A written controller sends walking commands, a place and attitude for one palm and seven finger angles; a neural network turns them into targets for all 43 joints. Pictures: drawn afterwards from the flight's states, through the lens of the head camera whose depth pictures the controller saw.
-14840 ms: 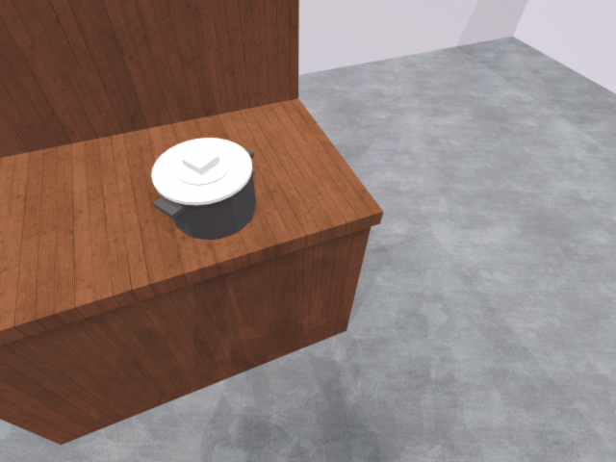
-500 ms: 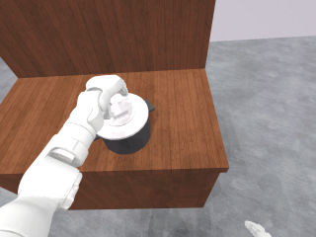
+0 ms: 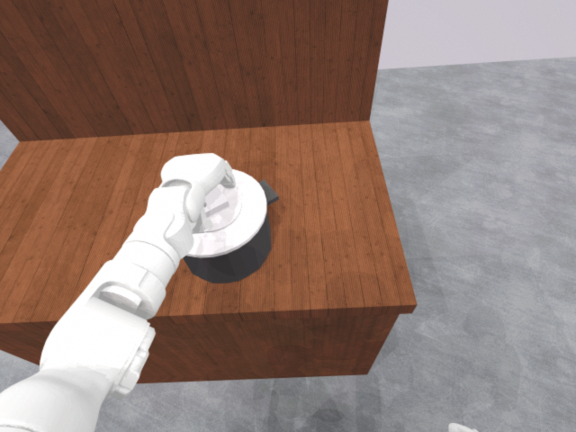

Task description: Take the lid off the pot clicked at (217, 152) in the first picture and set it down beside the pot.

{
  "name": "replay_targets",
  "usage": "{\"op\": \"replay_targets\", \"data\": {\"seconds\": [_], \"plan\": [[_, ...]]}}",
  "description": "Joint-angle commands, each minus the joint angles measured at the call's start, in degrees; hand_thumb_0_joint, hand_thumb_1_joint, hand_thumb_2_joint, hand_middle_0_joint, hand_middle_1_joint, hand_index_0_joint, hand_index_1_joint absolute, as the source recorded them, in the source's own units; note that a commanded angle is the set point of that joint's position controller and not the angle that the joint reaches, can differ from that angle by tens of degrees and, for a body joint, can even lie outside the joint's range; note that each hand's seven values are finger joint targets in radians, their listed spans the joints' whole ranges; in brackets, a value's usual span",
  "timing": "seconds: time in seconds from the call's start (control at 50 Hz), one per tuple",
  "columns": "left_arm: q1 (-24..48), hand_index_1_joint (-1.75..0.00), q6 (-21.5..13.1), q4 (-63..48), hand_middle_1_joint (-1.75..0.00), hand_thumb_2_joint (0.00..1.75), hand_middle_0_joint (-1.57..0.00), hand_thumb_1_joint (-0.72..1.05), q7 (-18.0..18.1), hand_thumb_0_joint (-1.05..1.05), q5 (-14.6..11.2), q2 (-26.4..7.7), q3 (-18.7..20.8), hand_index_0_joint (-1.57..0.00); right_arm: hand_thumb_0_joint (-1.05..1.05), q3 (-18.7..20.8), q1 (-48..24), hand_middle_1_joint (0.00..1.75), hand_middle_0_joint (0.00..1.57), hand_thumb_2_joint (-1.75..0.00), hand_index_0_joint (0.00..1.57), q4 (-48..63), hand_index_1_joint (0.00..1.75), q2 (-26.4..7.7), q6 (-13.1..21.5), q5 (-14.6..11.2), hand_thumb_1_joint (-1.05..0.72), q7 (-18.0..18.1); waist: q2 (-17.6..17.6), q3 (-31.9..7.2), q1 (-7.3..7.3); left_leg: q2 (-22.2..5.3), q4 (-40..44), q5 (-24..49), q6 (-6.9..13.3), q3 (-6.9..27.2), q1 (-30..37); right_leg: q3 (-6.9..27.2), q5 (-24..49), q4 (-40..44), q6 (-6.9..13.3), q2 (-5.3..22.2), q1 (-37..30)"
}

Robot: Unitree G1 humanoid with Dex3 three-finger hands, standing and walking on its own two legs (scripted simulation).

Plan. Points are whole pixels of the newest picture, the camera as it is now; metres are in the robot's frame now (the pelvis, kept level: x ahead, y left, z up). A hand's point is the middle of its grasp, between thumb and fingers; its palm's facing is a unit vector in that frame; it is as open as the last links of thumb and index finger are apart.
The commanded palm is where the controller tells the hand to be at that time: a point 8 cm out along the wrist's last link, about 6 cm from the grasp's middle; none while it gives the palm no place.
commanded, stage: lower the open fingers around the knob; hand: left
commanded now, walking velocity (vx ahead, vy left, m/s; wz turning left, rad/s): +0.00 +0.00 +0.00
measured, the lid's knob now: (209, 200) +0.47 +0.13 +0.02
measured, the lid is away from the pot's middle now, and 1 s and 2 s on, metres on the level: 0.00 0.00 0.00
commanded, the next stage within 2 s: close the fingers and squeeze the knob in 0.16 s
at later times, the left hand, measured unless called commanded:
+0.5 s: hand (205, 204) +0.44 +0.12 +0.05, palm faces -0.33 -0.04 -0.94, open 10.0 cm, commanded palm +0.44 +0.13 +0.11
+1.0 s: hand (202, 205) +0.44 +0.13 +0.06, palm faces -0.34 -0.04 -0.94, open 8.3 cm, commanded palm +0.44 +0.13 +0.11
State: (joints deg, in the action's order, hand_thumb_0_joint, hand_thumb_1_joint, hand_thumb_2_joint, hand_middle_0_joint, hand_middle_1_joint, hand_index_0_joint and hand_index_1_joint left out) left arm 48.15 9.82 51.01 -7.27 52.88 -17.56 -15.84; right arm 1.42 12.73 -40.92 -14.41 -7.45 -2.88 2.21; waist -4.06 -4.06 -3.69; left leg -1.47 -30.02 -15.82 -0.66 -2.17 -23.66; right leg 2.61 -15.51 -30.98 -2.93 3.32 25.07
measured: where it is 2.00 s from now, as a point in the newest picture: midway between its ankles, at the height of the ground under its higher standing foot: outside the picture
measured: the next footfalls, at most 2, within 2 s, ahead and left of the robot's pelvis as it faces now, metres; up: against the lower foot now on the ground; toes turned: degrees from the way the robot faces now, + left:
none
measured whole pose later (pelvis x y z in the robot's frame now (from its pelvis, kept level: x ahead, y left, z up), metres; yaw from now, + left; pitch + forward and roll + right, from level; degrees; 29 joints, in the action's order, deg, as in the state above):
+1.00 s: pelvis -0.01 +0.00 +0.00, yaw +0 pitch +9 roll +1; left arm 49.0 9.5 52.7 -6.9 53.0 -18.0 -15.9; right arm 1.6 12.7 -40.8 -15.0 -7.0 -3.2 3.2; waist -3.8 -4.3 -4.0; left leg -1.7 -30.3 -15.5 -0.9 -2.1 -24.0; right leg 2.5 -15.3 -31.5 -2.7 3.1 25.5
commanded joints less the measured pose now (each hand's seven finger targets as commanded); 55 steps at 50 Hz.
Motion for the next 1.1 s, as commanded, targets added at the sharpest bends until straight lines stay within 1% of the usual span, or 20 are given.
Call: {"op": "replay_targets", "data": {"seconds": [0.0, 0.06, 0.16, 0.18, 0.24, 0.26, 0.32, 0.4, 0.48, 0.56, 0.66, 0.72, 0.76, 0.82, 0.88, 0.9, 0.96, 0.98, 1.04, 1.08], "plan": [[29.0, -0.08, -0.5, -10.2, -0.08, 1.34, -0.81, -0.27, 2.6, 0.00, 0.7, -13.3, 5.9, -0.81, 0.00, 2.0, -0.1, 0.30, 0.20, -0.90, 0.20, 6.2, 0.30, -7.3, 1.7, -0.1, -0.90, 1.0, 6.6, -23.3, -0.93, 2.3, 1.0, 18.8, 3.9, -1.7, 12.2, -5.6, 23.2, 1.5, 4.2, -3.8, -9.1], [27.1, -0.08, 0.2, -7.1, -0.08, 1.34, -0.81, -0.27, 2.4, 0.00, 0.6, -9.1, 2.9, -0.81, 0.00, 2.0, 0.1, 0.30, 0.20, -0.90, 0.20, 5.8, 0.30, -7.4, 1.7, -0.3, -0.90, 0.8, 6.6, -20.9, -1.51, 2.1, 1.0, 18.5, 3.7, -1.9, 11.9, -5.9, 21.8, 1.5, 4.2, -4.0, -6.5], [30.3, -0.08, -0.7, -12.2, -0.08, 1.34, -0.81, -0.27, 2.2, 0.00, 0.3, -12.1, 4.9, -0.81, 0.00, 2.1, -0.4, 0.30, 0.20, -0.90, 0.20, 6.7, 0.30, -7.2, 1.9, 0.0, -0.90, 1.0, 3.7, -25.6, -1.04, 2.3, 0.5, 19.6, 3.8, -1.8, 13.8, -5.2, 23.4, 1.1, 4.3, -3.7, -9.0], [30.4, -0.08, -0.7, -12.3, -0.08, 1.34, -0.81, -0.27, 2.2, 0.00, 0.3, -10.9, 3.9, -0.81, 0.00, 2.1, -0.6, 0.30, 0.20, -0.90, 0.20, 6.7, 0.30, -6.9, 1.9, 0.0, -0.90, 1.0, 3.4, -26.0, -1.21, 2.4, 0.3, 20.3, 3.8, -1.7, 14.2, -5.4, 24.0, 0.9, 4.3, -3.7, -8.9], [26.9, -0.08, 0.2, -6.5, -0.08, 1.34, -0.81, -0.27, 2.0, 0.00, 0.4, -8.8, 2.9, -0.81, 0.00, 1.9, -0.2, 0.30, 0.20, -0.90, 0.20, 6.1, 0.30, -7.3, 1.5, -0.4, -0.90, 0.8, 6.9, -20.5, -1.49, 2.1, 0.7, 18.3, 3.6, -1.8, 10.9, -6.0, 21.7, 1.4, 4.3, -4.0, -6.4], [28.2, -0.60, 0.1, -8.1, -0.60, 1.05, -0.55, -0.14, 2.3, 0.00, 0.5, -11.0, 4.2, -0.55, 0.00, 1.9, -0.1, 0.30, 0.20, -0.90, 0.20, 6.1, 0.30, -7.7, 1.4, -0.3, -0.90, 0.8, 7.1, -21.5, -1.18, 2.0, 0.9, 18.1, 3.6, -1.7, 11.2, -5.8, 21.9, 1.3, 4.3, -3.9, -7.4], [28.6, -0.67, 0.0, -10.2, -0.67, 1.06, -0.55, -0.11, 2.5, 0.00, 0.2, -10.0, 3.7, -0.55, 0.00, 2.1, -0.8, 0.30, 0.20, -0.90, 0.20, 6.7, 0.30, -7.2, 1.7, -0.2, -0.90, 0.8, 5.1, -23.2, -0.97, 2.2, 0.9, 17.9, 3.7, -1.8, 12.6, -5.6, 21.8, 1.4, 4.2, -3.7, -7.9], [28.0, -0.74, -0.2, -9.5, -0.74, 1.06, -0.55, -0.07, 3.0, 0.00, 0.9, -12.6, 5.5, -0.55, 0.00, 1.8, -0.6, 0.30, 0.20, -0.90, 0.20, 6.6, 0.30, -7.4, 1.7, -0.3, -0.90, 1.1, 6.2, -22.7, -0.72, 2.3, 1.2, 17.3, 3.7, -1.8, 11.3, -5.5, 21.9, 1.4, 4.2, -3.7, -8.8], [29.5, -0.80, 0.5, -9.1, -0.80, 1.05, -0.55, -0.03, 3.4, 0.00, 0.9, -9.3, 2.9, -0.55, 0.00, 2.0, -0.7, 0.30, 0.20, -0.90, 0.20, 6.3, 0.30, -7.2, 1.7, -0.4, -0.90, 1.0, 6.0, -21.9, -1.35, 2.1, 1.2, 16.2, 3.7, -1.9, 11.7, -5.5, 20.2, 1.8, 4.2, -3.8, -7.1], [28.2, -0.86, 0.5, -8.8, -0.86, 1.04, -0.56, 0.01, 3.0, 0.00, 0.2, -12.9, 5.9, -0.56, 0.00, 1.8, -0.8, 0.30, 0.20, -0.90, 0.20, 6.5, 0.30, -7.5, 1.8, -0.2, -0.90, 1.3, 7.2, -23.1, -0.80, 2.4, 1.5, 15.8, 3.8, -1.8, 10.9, -5.3, 21.3, 1.7, 4.0, -3.7, -9.6], [28.7, -0.91, 0.6, -7.5, -0.91, 1.02, -0.58, 0.07, 2.4, 0.00, 0.6, -9.2, 2.5, -0.58, 0.00, 2.0, -0.5, 0.30, 0.20, -0.90, 0.20, 6.2, 0.30, -7.5, 2.0, -0.4, -0.90, 1.4, 7.4, -20.7, -1.77, 2.2, 1.5, 14.7, 3.9, -2.1, 11.0, -5.4, 19.2, 2.3, 4.0, -3.8, -7.0], [29.2, -0.94, -0.3, -9.6, -0.94, 1.00, -0.59, 0.10, 2.3, 0.00, 0.0, -13.3, 5.8, -0.59, 0.00, 1.8, -0.7, 0.30, 0.20, -0.90, 0.20, 6.7, 0.30, -7.6, 2.1, -0.3, -0.90, 1.7, 6.4, -23.4, -0.97, 2.5, 1.5, 14.8, 4.0, -1.9, 11.4, -5.0, 20.2, 2.1, 4.0, -3.5, -9.3], [27.3, -0.96, -0.6, -8.2, -0.96, 0.99, -0.61, 0.12, 2.1, 0.00, 0.1, -10.1, 3.6, -0.61, 0.00, 2.0, -0.6, 0.30, 0.20, -0.90, 0.20, 6.5, 0.30, -7.1, 2.3, -0.2, -0.90, 1.8, 6.5, -22.8, -1.37, 2.5, 1.2, 15.9, 4.0, -2.1, 11.9, -5.3, 20.9, 2.0, 4.0, -3.7, -8.5], [25.9, -0.98, -0.1, -5.8, -0.98, 0.96, -0.62, 0.16, 2.2, 0.00, 0.7, -12.0, 4.8, -0.62, 0.00, 1.8, -0.1, 0.30, 0.20, -0.90, 0.20, 6.1, 0.30, -7.9, 1.9, -0.5, -0.90, 1.4, 7.7, -19.7, -1.04, 2.1, 1.6, 14.5, 3.8, -2.0, 9.9, -5.5, 19.2, 2.3, 4.1, -3.7, -7.2], [30.1, -0.99, -0.8, -10.7, -0.99, 0.94, -0.64, 0.20, 2.5, 0.00, 0.5, -12.1, 4.7, -0.64, 0.00, 2.0, -0.7, 0.30, 0.20, -0.90, 0.20, 6.6, 0.30, -7.5, 2.1, -0.3, -0.90, 1.4, 4.7, -22.9, -1.06, 2.3, 1.4, 16.2, 3.8, -1.8, 12.1, -5.3, 20.6, 1.9, 4.3, -3.6, -8.3], [28.0, -1.00, -0.6, -9.3, -1.00, 0.93, -0.65, 0.21, 2.5, 0.00, 0.5, -9.7, 3.1, -0.65, 0.00, 2.1, -0.6, 0.30, 0.20, -0.90, 0.20, 6.6, 0.30, -7.2, 2.2, -0.3, -0.90, 1.4, 5.3, -22.7, -1.32, 2.3, 1.2, 16.8, 3.9, -1.9, 12.5, -5.4, 20.8, 1.9, 4.2, -3.8, -7.9], [29.0, -1.01, -0.4, -8.9, -1.01, 0.89, -0.67, 0.25, 2.4, 0.00, 0.6, -9.1, 2.4, -0.67, 0.00, 2.0, -0.3, 0.30, 0.20, -0.90, 0.20, 6.1, 0.30, -7.5, 2.0, -0.4, -0.90, 1.3, 5.9, -21.5, -1.63, 2.0, 1.4, 16.7, 3.7, -1.7, 12.1, -5.8, 20.0, 1.9, 4.3, -3.9, -6.7], [29.2, -1.02, -0.4, -9.6, -1.02, 0.88, -0.68, 0.27, 2.7, 0.00, 0.5, -10.4, 3.6, -0.68, 0.00, 2.2, -0.4, 0.30, 0.20, -0.90, 0.20, 6.1, 0.30, -7.5, 2.0, -0.4, -0.90, 1.2, 5.7, -22.2, -1.32, 2.0, 1.2, 16.9, 3.8, -1.7, 12.5, -5.6, 20.3, 1.8, 4.3, -3.9, -7.1], [28.7, -1.03, 0.1, -7.6, -1.03, 0.85, -0.70, 0.31, 2.6, 0.00, 0.2, -8.4, 2.5, -0.70, 0.00, 2.0, -0.5, 0.30, 0.20, -0.90, 0.20, 6.0, 0.30, -7.5, 2.0, -0.4, -0.90, 1.1, 5.8, -20.9, -1.50, 2.1, 1.2, 16.6, 3.7, -1.6, 11.5, -5.7, 19.8, 1.9, 4.4, -3.9, -6.2], [30.4, -1.03, 0.1, -9.0, -1.03, 0.82, -0.72, 0.34, 2.9, 0.00, 0.4, -10.5, 3.7, -0.72, 0.00, 2.0, -0.3, 0.30, 0.20, -0.90, 0.20, 5.9, 0.30, -7.6, 2.0, -0.3, -0.90, 1.3, 5.8, -22.7, -1.47, 2.1, 1.1, 16.8, 3.8, -1.6, 12.2, -5.5, 20.6, 1.6, 4.3, -3.9, -7.2]]}}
